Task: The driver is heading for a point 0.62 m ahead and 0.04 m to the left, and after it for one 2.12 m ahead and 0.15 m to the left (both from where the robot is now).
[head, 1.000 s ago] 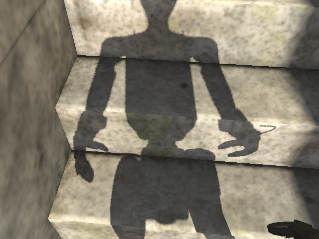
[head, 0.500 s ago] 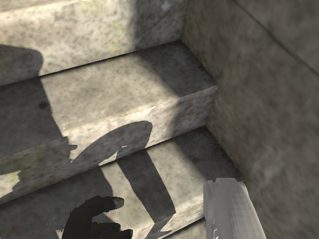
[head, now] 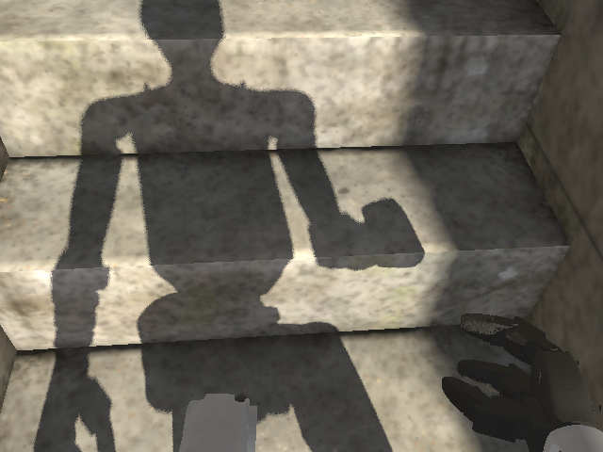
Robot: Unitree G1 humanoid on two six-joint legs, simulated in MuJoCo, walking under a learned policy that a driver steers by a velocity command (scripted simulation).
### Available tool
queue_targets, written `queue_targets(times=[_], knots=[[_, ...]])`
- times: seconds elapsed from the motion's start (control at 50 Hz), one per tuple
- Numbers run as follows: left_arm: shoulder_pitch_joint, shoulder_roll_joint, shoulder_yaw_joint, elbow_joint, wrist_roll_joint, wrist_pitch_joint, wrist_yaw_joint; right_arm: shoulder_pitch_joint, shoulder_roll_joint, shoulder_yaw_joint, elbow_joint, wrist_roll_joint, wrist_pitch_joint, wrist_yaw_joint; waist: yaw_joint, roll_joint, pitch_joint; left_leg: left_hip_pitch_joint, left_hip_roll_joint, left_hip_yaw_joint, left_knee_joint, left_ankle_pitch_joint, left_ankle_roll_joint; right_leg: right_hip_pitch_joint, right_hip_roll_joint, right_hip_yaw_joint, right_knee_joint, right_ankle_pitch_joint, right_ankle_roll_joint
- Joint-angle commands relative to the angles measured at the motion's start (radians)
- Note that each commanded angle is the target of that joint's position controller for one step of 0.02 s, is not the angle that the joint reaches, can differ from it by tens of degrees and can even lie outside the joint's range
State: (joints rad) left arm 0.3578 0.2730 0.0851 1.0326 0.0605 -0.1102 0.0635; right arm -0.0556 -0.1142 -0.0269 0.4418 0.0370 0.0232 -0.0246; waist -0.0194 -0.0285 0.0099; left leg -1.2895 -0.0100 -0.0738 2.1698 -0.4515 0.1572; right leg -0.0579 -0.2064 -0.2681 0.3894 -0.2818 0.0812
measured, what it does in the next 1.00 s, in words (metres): climbs: left foot 0.21 m higher, then right foot 0.20 m higher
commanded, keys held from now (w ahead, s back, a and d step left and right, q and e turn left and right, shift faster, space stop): w+q+shift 0.24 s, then w+shift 0.08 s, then w+e+shift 0.44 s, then e+shift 0.24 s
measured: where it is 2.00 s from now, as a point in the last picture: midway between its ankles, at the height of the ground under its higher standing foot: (238, 45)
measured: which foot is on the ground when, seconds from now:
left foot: up 0.00-0.06, down 0.08-0.60, up 0.62-0.94, down 0.96-1.00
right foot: down 0.00-0.10, up 0.12-0.58, down 0.60-0.98, up 1.00-1.00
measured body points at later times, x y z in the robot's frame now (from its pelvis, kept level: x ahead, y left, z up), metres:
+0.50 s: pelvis +0.25 +0.10 +0.23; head +0.32 +0.16 +0.66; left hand +0.54 +0.27 +0.16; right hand +0.19 -0.16 +0.13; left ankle +0.15 +0.15 -0.53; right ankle +0.40 +0.06 -0.21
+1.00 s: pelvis +0.50 +0.15 +0.47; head +0.57 +0.15 +0.92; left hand +0.44 +0.38 +0.33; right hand +0.77 +0.02 +0.42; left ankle +0.59 +0.30 -0.13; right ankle +0.41 +0.09 -0.25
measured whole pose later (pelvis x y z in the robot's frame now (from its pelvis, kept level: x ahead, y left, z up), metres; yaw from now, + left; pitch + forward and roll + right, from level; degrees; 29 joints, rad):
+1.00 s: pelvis +0.50 +0.15 +0.47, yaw -3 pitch +12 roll +7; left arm 0.49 0.22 0.02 0.99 0.05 -0.05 -0.14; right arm -0.09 -0.01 0.12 0.52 -0.05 0.03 0.04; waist 0.00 -0.14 -0.08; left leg -1.00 -0.02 0.06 1.29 -0.53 0.06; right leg -0.41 0.08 0.24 0.64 0.13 -0.21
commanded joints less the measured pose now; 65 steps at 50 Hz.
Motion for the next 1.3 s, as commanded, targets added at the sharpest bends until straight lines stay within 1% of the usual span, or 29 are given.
queue_targets(times=[0.02, 0.06, 0.12, 0.2, 0.22, 0.28, 0.32, 0.34, 0.38, 0.44, 0.5, 0.56, 0.6, 0.62, 0.64, 0.66, 0.68, 0.76, 0.78, 0.82, 0.88, 0.9, 0.92, 0.98, 1.0, 1.02, 1.12, 1.24, 1.3], knots=[[-0.065, 0.197, 0.032, 0.031, 0.002, 0.036, -0.239, -0.236, -0.182, 0.025, -0.187, 0.007, 0.091, 0.098, -0.145, -0.132, -0.289, 0.496, -0.126, 0.171, -0.703, -0.196, 0.029, -0.338, -0.113, 0.06, -0.308, 1.14, -0.374], [-0.377, 0.428, 0.101, -0.124, 0.042, 0.062, -0.267, 0.346, -0.067, 0.043, 0.041, 0.001, 0.083, 0.193, -0.333, -0.322, -0.404, 0.667, -0.151, 0.173, -0.672, 0.376, 0.0, -0.142, -0.266, 0.016, -0.058, 1.861, -0.335], [-0.268, 0.065, 0.015, -0.345, -0.058, 0.013, -0.129, 0.395, -0.33, -0.091, 0.258, -0.054, -0.01, 0.042, -0.075, 0.258, -0.352, 1.096, -0.077, -0.601, -1.426, 0.244, 0.07, -0.491, 0.221, 0.16, 0.922, 0.305, -0.144], [-0.258, -0.088, -0.05, -0.433, 0.066, 0.006, -0.078, 0.214, -0.215, -0.075, 0.292, -0.062, -0.02, -0.055, 0.04, 0.144, -0.095, 0.874, -0.091, -0.601, -1.665, -0.173, -0.017, -0.912, 0.241, 0.39, 1.604, 0.27, -0.138], [-0.132, 0.046, 0.003, -0.239, -0.072, 0.019, -0.084, 0.245, -0.076, 0.01, 0.291, 0.022, -0.04, 0.069, 0.025, 0.451, -0.342, 1.014, -0.085, -0.485, -1.411, 0.216, 0.096, -1.147, 0.266, 0.621, 1.632, 0.238, -0.16], [-0.366, -0.006, -0.04, -0.358, -0.05, 0.05, -0.073, 0.585, -0.089, 0.025, 0.493, -0.046, -0.079, 0.119, -0.009, 0.058, -0.232, 1.136, -0.015, -0.507, -1.485, 0.585, 0.077, -1.386, 0.229, 0.431, 1.704, 0.137, -0.129], [-0.481, -0.031, -0.053, -0.426, -0.049, 0.037, -0.058, 0.616, -0.094, 0.015, 0.487, -0.049, -0.106, 0.122, -0.02, 0.134, -0.214, 1.111, 0.024, -0.535, -1.568, 0.639, 0.094, -1.452, 0.232, 0.345, 1.809, -0.07, -0.133], [-0.567, -0.251, -0.121, -0.432, 0.114, 0.074, -0.045, 0.608, -0.161, -0.043, 0.473, -0.028, -0.117, -0.03, -0.099, -0.117, 0.041, 1.064, 0.004, -0.497, -1.669, 0.528, -0.123, -1.447, 0.256, 0.182, 1.921, -0.073, -0.138], [-0.742, -0.305, -0.15, -0.548, 0.073, 0.106, -0.042, 0.651, -0.178, -0.042, 0.509, -0.057, -0.122, -0.088, -0.121, -0.071, 0.131, 0.909, 0.005, -0.452, -1.8, 0.593, -0.158, -1.451, 0.267, 0.131, 1.895, -0.118, -0.133], [-0.776, -0.207, -0.14, -0.63, -0.039, 0.168, -0.042, 0.691, -0.172, -0.054, 0.518, -0.053, -0.11, -0.12, -0.117, 0.12, 0.046, 1.098, 0.201, -0.397, -2.044, 0.942, -0.115, -1.334, 0.208, 0.137, 1.678, -0.147, -0.186], [-0.58, -0.201, -0.136, -0.521, -0.033, 0.132, -0.044, 0.602, -0.077, -0.03, 0.494, -0.004, -0.121, -0.14, -0.018, 0.169, -0.165, 1.196, 0.102, -0.005, -1.999, 1.865, -0.099, -0.871, 0.28, 0.017, 1.415, -0.197, -0.269], [-0.228, -0.017, -0.076, -0.422, -0.064, 0.168, -0.029, 0.454, -0.243, -0.08, 0.392, 0.049, -0.199, -0.151, 0.165, 0.207, -0.428, 1.265, 0.255, -0.098, -1.72, 2.581, -0.126, -0.363, 0.353, 0.139, 0.964, -0.179, -0.248], [-0.158, 0.11, -0.023, -0.389, -0.046, 0.175, -0.047, 0.36, -0.337, -0.124, 0.311, 0.069, -0.225, -0.102, 0.288, -0.03, -0.48, 1.262, 0.083, -0.06, -0.881, 1.902, -0.199, -0.206, 0.347, 0.269, 0.317, -0.036, -0.37], [-0.153, 0.127, -0.004, -0.321, -0.079, 0.179, -0.059, 0.256, -0.261, -0.118, 0.211, -0.049, -0.224, -0.078, 0.263, -0.232, -0.394, 0.59, -0.185, -0.029, -0.162, 0.079, -0.325, 0.101, 0.119, 0.738, 0.271, 0.576, -0.603], [-0.096, 0.066, -0.012, -0.307, -0.039, 0.165, -0.03, 0.229, -0.149, -0.086, 0.139, -0.119, -0.216, -0.067, 0.211, -0.043, -0.403, 0.108, -0.227, -0.178, 0.332, -0.021, -0.238, 0.191, -0.024, 1.064, 0.161, 0.731, -0.72], [0.192, -0.047, -0.064, -0.199, 0.022, 0.17, -0.139, 0.684, -0.069, -0.028, 0.369, -0.117, -0.064, 0.123, 0.185, 0.13, -0.126, -0.156, -0.352, -0.641, 0.222, 0.497, -0.012, 0.091, -0.047, 1.333, 0.175, 0.818, -0.571], [0.017, -0.065, -0.067, -0.185, -0.022, 0.148, -0.197, 0.588, -0.158, -0.04, 0.349, -0.104, -0.024, 0.142, 0.053, 0.204, 0.027, -0.176, -0.225, -0.458, 0.145, 0.418, -0.02, -0.019, -0.04, 1.031, 0.179, 0.837, -0.434], [-0.108, -0.107, -0.077, -0.076, 0.0, 0.068, -0.171, 0.335, -0.045, 0.067, 0.148, -0.126, -0.023, 0.115, -0.149, 0.012, -0.021, -0.112, -0.034, -0.061, 0.245, 0.297, 0.008, -0.443, 0.165, 0.65, 0.021, -0.011, -0.309], [-0.143, -0.033, -0.043, -0.061, -0.044, 0.01, -0.108, -0.014, 0.117, 0.091, 0.064, -0.078, -0.068, -0.029, -0.054, -0.036, 0.102, -0.106, 0.009, 0.061, 0.283, 0.243, -0.048, -0.59, 0.196, 0.493, -0.074, -0.173, -0.3], [-0.037, -0.011, -0.048, -0.017, -0.069, -0.039, -0.093, -0.126, 0.101, 0.12, -0.007, -0.059, -0.07, -0.092, -0.006, 0.058, 0.227, 0.016, 0.081, 0.147, -0.037, 0.204, -0.086, -0.803, 0.27, 0.532, -0.188, -0.236, -0.268], [0.134, 0.079, -0.003, -0.033, -0.059, -0.003, -0.038, -0.191, 0.031, 0.112, -0.035, -0.054, -0.046, -0.097, 0.096, -0.011, 0.033, 0.417, 0.051, 0.309, -0.476, 0.046, -0.114, -0.638, 0.188, 0.64, -0.324, 0.626, -0.318], [0.166, 0.002, -0.098, -0.004, 0.014, 0.026, -0.169, -0.11, 0.005, 0.105, -0.099, -0.015, -0.027, 0.073, -0.071, -0.193, -0.46, 0.636, -0.074, 0.144, -0.627, -0.12, -0.067, -0.585, 0.152, 0.655, -0.044, 0.845, -0.365], [0.14, 0.099, -0.081, -0.036, 0.007, 0.045, -0.223, 0.07, -0.046, 0.078, -0.012, -0.044, 0.015, 0.128, -0.135, -0.264, -0.444, 0.698, -0.082, 0.094, -0.645, -0.078, -0.026, -0.54, 0.065, 0.671, 0.01, 1.413, -0.399], [-0.027, 0.241, 0.003, -0.229, -0.031, 0.031, -0.215, 0.588, -0.265, -0.005, 0.149, -0.128, 0.032, 0.036, -0.301, 0.036, -0.634, 1.298, 0.02, -0.049, -1.244, 0.506, 0.003, -0.293, 0.077, 0.589, 0.468, 2.095, -0.387], [0.091, 0.015, -0.067, -0.176, 0.049, 0.032, -0.239, 0.653, -0.248, -0.01, 0.217, -0.086, 0.031, 0.03, -0.253, 0.463, -0.656, 1.485, 0.374, -0.707, -1.455, 0.619, 0.352, -0.728, 0.258, 0.597, 0.995, 0.698, -0.23], [0.095, 0.029, -0.054, -0.128, -0.003, 0.046, -0.248, 0.467, -0.269, -0.022, 0.156, -0.101, 0.014, 0.037, -0.222, 0.295, -0.347, 1.137, 0.479, -0.901, -1.633, 0.066, 0.343, -0.887, 0.27, 0.559, 1.445, 0.276, -0.213], [-0.234, -0.091, -0.085, -0.299, -0.025, 0.046, -0.175, 0.241, 0.125, 0.059, 0.343, -0.049, -0.15, -0.025, -0.003, -0.01, -0.078, 1.113, 0.286, -0.069, -1.657, 0.238, 0.047, -1.164, 0.125, 0.433, 1.492, -0.123, -0.231], [-0.152, 0.015, -0.078, -0.357, -0.05, 0.112, -0.207, -0.093, -0.328, -0.083, 0.142, -0.1, -0.188, -0.033, 0.178, 0.089, -0.106, 0.559, 0.124, 0.335, -1.941, 0.447, -0.148, -0.257, 0.08, 0.268, 1.006, 0.228, -0.065], [-0.23, 0.089, -0.045, -0.347, -0.051, 0.078, -0.172, 0.106, -0.313, -0.079, 0.142, -0.084, -0.144, 0.039, 0.102, 0.01, -0.054, 0.98, 0.117, 0.332, -1.71, 0.84, -0.083, -0.269, 0.181, 0.138, 0.345, 0.4, -0.088]])
Keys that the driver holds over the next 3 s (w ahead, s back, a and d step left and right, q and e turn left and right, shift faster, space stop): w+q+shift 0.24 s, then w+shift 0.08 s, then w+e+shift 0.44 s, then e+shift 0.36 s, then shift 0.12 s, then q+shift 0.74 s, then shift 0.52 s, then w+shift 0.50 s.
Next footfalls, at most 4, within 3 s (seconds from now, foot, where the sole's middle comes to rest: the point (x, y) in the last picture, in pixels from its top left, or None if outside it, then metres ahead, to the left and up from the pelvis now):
0.08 left None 0.19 0.15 -0.57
0.60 right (245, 410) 0.43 0.09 -0.36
0.96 left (99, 220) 0.63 0.31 -0.16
1.34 right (364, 190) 0.70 -0.09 -0.16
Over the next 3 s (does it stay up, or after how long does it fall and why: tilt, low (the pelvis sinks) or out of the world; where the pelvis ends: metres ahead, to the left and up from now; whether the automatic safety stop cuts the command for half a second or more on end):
stays up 0.96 -0.06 0.84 its command is cut before an obstacle from the start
